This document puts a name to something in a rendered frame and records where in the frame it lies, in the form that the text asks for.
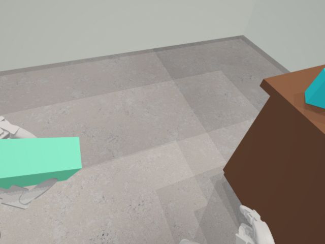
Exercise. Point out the right robot hand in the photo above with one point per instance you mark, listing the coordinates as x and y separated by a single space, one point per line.
258 234

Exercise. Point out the left robot hand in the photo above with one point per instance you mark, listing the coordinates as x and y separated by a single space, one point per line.
17 196

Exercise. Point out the table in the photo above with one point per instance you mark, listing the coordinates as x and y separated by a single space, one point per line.
278 169

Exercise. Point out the sponge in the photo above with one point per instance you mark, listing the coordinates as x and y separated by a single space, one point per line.
31 161

